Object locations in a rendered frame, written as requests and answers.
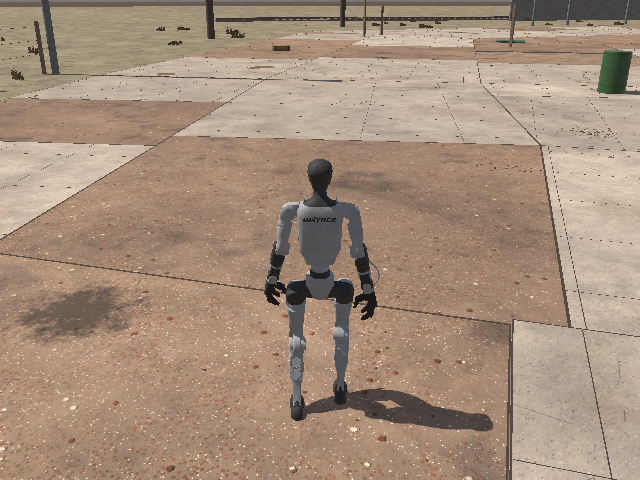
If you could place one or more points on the robot left forearm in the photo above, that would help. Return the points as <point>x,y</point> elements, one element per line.
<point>275,266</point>

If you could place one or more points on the robot right hand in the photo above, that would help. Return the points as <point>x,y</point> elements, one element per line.
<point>371,304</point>

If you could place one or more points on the left robot upper arm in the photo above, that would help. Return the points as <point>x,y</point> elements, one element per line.
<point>288,213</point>

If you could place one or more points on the robot right foot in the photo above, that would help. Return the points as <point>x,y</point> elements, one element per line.
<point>340,396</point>

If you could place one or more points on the robot left hand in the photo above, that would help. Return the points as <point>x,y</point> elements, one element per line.
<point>269,290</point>

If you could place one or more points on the right robot upper arm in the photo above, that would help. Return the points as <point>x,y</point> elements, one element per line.
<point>351,212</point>

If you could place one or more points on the robot right forearm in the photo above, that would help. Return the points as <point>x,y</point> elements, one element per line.
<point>364,273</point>

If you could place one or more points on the right robot shin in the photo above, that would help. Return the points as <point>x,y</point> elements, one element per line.
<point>341,359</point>

